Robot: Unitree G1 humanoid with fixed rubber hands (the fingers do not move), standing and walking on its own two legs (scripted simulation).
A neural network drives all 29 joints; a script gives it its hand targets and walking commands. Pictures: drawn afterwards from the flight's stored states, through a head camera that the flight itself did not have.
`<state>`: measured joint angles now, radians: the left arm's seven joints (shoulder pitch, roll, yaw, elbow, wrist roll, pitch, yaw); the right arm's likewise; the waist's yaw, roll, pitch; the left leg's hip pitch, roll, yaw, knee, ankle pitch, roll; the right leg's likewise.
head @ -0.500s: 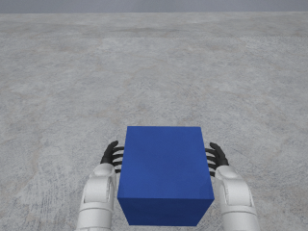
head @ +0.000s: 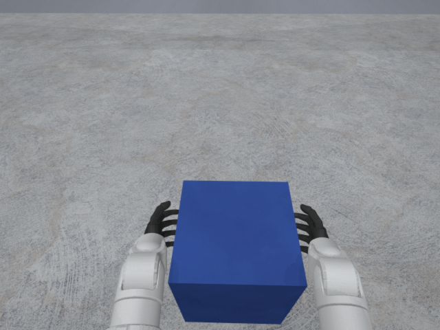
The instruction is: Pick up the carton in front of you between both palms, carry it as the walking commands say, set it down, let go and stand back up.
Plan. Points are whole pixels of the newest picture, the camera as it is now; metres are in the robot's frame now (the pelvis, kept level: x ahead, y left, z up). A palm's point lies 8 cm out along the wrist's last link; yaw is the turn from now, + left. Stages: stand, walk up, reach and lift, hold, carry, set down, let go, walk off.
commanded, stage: hold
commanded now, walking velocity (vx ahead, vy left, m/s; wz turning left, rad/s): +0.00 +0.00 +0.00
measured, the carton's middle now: (234, 255) +0.30 +0.00 -0.05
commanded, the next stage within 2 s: set down in 0.60 s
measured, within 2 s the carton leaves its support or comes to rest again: neither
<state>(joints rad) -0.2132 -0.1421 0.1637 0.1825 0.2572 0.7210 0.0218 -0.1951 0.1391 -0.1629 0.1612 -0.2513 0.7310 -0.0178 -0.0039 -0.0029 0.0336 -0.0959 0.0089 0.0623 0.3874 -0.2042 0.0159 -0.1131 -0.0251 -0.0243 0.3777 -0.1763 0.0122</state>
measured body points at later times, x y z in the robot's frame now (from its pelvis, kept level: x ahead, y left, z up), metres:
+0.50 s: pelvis -0.02 -0.02 +0.00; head -0.08 -0.02 +0.44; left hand +0.28 +0.14 +0.04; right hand +0.29 -0.16 +0.04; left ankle +0.01 +0.11 -0.74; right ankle +0.02 -0.13 -0.74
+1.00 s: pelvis -0.01 -0.01 -0.01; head +0.04 -0.01 +0.43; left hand +0.34 +0.14 -0.02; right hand +0.34 -0.16 -0.03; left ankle +0.01 +0.11 -0.74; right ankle +0.02 -0.13 -0.74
